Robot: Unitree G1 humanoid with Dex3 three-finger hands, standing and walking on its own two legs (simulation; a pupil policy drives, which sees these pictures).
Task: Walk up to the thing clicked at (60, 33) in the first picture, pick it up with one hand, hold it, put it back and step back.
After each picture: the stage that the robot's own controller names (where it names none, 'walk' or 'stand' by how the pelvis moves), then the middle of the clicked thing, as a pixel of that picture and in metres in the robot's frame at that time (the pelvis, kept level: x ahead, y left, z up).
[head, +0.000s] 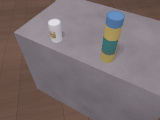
stand; (55, 31) +0.71 +0.19 -0.05
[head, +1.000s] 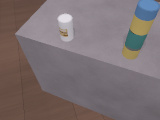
walk; (66, 28) +0.63 +0.11 -0.01
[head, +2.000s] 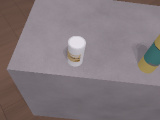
rise first; (75, 51) +0.47 +0.06 -0.01
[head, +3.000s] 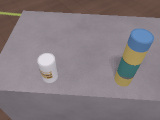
stand; (48, 68) +0.42 +0.18 -0.03
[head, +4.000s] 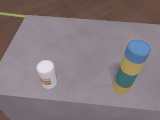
stand; (47, 74) +0.41 +0.18 -0.05
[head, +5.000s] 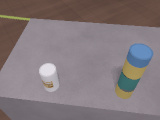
stand; (49, 77) +0.40 +0.17 -0.05
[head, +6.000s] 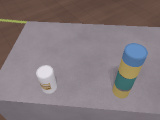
stand; (47, 79) +0.40 +0.18 -0.06
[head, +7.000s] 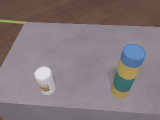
stand; (45, 81) +0.39 +0.19 -0.06
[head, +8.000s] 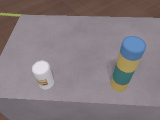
rise first; (43, 75) +0.40 +0.19 -0.05
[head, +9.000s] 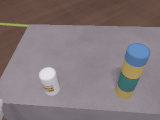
rise first; (50, 81) +0.39 +0.19 -0.05
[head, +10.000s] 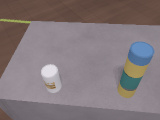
go down; (51, 79) +0.39 +0.19 -0.05
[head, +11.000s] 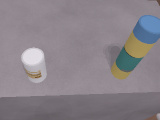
go down; (35, 66) +0.39 +0.16 +0.02
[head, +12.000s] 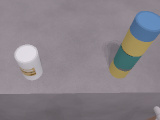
close in; (30, 63) +0.39 +0.18 +0.02
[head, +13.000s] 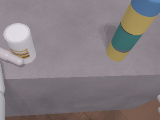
close; (21, 45) +0.43 +0.17 +0.06
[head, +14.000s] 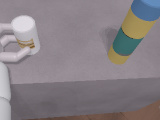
lift; (27, 36) +0.47 +0.16 +0.05
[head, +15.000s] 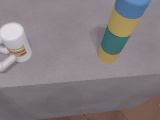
lift; (17, 43) +0.45 +0.18 +0.05
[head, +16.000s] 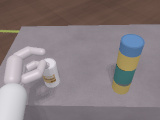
lift; (50, 73) +0.43 +0.17 -0.01
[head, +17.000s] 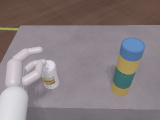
stand; (49, 75) +0.42 +0.17 -0.02
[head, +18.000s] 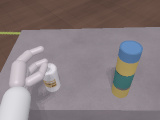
stand; (50, 77) +0.42 +0.17 -0.03
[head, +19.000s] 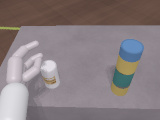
stand; (50, 74) +0.43 +0.17 -0.04
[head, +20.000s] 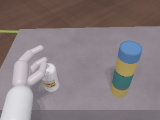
stand; (49, 77) +0.42 +0.17 -0.04
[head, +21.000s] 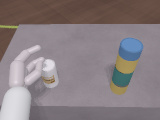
stand; (49, 74) +0.43 +0.17 -0.04
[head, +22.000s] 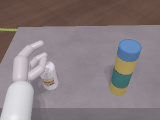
stand; (48, 76) +0.43 +0.17 -0.04
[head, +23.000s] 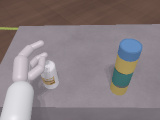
stand; (49, 75) +0.43 +0.17 -0.04
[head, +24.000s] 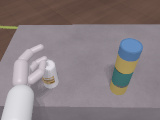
stand; (49, 74) +0.43 +0.17 -0.04
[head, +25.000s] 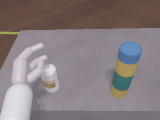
stand; (50, 78) +0.42 +0.17 -0.04
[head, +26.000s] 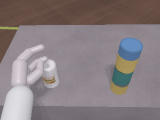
stand; (49, 74) +0.43 +0.17 -0.04
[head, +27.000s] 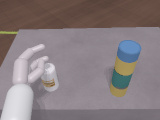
stand; (49, 77) +0.43 +0.17 -0.04
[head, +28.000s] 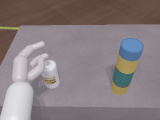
stand; (50, 74) +0.43 +0.17 -0.04
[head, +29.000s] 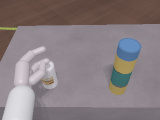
stand; (48, 75) +0.43 +0.17 -0.04
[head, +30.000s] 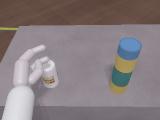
stand; (49, 74) +0.43 +0.17 -0.04
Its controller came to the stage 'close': yes
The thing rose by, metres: 0.00
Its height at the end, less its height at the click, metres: +0.00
